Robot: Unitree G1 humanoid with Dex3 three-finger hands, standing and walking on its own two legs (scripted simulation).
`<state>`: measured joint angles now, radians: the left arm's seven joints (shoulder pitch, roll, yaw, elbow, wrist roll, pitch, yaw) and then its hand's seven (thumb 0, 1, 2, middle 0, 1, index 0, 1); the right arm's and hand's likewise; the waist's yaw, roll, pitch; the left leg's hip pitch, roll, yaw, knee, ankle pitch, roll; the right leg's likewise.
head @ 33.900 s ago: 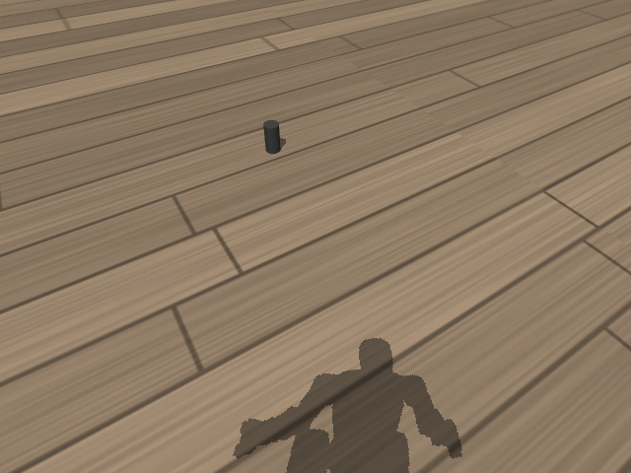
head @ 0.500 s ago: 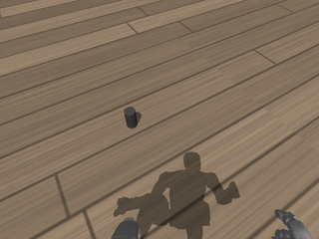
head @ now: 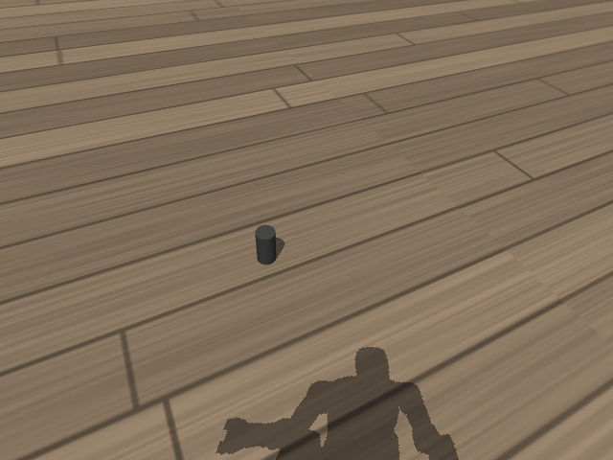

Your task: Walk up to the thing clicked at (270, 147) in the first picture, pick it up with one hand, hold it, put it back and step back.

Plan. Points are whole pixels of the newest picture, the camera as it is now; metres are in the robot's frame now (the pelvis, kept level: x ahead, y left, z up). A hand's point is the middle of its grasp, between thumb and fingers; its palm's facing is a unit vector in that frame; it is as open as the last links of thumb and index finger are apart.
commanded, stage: step back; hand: left
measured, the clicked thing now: (266, 245) +1.07 +0.16 -0.69
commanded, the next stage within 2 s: stand in 0.74 s
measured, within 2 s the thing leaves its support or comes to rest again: neither
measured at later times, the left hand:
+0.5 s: hand out of the picture +0.09 +0.28 -0.16, palm faces +0.03 -0.94 -0.35, open 7.4 cm
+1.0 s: hand out of the picture +0.14 +0.25 -0.13, palm faces -0.01 -0.94 -0.33, open 7.3 cm
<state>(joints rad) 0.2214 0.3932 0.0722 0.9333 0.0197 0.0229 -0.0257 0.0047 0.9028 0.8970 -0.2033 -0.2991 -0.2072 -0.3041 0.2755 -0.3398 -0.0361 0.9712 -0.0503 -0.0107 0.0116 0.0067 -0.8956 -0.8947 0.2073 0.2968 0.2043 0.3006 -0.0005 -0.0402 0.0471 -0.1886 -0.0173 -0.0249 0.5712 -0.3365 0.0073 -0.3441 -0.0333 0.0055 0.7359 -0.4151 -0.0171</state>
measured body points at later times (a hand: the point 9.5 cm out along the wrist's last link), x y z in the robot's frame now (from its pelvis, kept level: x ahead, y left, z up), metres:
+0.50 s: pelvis +0.03 +0.01 +0.00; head +0.05 +0.03 +0.45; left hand +0.09 +0.33 -0.13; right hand +0.12 -0.28 -0.12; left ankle +0.04 +0.13 -0.73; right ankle +0.04 -0.13 -0.73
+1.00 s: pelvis +0.03 +0.01 +0.02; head +0.04 +0.00 +0.47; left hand +0.14 +0.30 -0.11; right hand +0.14 -0.29 -0.11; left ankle +0.04 +0.13 -0.73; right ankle +0.04 -0.13 -0.73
